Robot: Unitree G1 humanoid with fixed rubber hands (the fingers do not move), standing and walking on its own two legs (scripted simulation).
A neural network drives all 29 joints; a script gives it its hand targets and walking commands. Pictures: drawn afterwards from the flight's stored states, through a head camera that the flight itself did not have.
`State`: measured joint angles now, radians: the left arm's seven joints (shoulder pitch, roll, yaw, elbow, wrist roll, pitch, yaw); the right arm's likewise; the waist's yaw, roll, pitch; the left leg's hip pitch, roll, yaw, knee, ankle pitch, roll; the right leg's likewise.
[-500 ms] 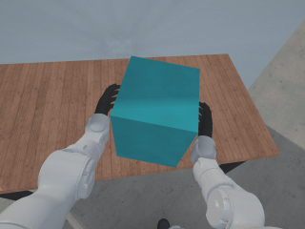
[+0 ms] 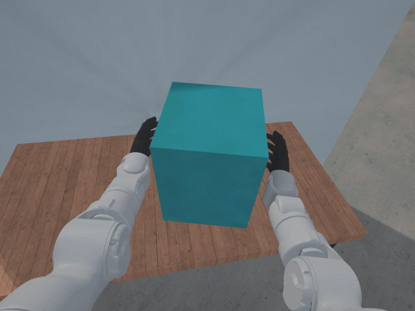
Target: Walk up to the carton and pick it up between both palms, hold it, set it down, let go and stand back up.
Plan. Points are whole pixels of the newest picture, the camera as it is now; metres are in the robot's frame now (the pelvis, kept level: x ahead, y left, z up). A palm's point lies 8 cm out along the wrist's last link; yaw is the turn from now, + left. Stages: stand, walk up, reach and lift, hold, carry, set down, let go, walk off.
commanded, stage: reach and lift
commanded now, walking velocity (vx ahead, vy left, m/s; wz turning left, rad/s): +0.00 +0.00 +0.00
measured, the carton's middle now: (210, 157) +0.43 -0.05 +0.07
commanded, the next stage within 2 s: hold in 1.80 s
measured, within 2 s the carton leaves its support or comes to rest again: neither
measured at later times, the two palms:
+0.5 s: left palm (133, 150) +0.39 +0.11 +0.14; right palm (279, 156) +0.36 -0.18 +0.13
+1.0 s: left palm (124, 157) +0.35 +0.12 +0.16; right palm (280, 165) +0.33 -0.17 +0.13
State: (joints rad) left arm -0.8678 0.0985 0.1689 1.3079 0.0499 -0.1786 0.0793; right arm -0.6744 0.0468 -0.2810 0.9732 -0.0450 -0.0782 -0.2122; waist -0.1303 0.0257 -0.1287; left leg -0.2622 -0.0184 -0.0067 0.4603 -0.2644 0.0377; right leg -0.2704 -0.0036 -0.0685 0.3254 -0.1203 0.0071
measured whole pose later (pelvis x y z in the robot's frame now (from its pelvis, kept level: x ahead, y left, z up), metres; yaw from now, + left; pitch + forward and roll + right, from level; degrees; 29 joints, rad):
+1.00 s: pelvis -0.02 -0.02 +0.00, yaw +1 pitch -7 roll -1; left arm -0.56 -0.07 0.21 0.22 0.31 0.55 0.03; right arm -0.53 0.01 -0.08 0.52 0.12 0.23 -0.20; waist -0.07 -0.06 0.05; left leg -0.03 -0.01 -0.02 0.38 -0.23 0.01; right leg -0.04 0.01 -0.08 0.27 -0.10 -0.01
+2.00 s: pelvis -0.02 -0.03 +0.00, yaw +1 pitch -9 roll -1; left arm -0.61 -0.06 0.27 0.18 0.35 0.63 -0.02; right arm -0.60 0.02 -0.07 0.51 0.12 0.28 -0.22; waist -0.08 -0.05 0.08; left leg 0.03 0.00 -0.03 0.35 -0.22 0.01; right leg 0.00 0.02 -0.09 0.26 -0.10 -0.02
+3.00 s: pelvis -0.02 -0.04 +0.00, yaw +2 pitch -11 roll -1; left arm -0.62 -0.06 0.30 0.08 0.39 0.72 -0.07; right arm -0.62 0.03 -0.05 0.46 0.13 0.33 -0.24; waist -0.07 -0.06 0.11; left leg 0.06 0.00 -0.04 0.35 -0.21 0.00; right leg 0.04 0.02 -0.10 0.27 -0.11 -0.03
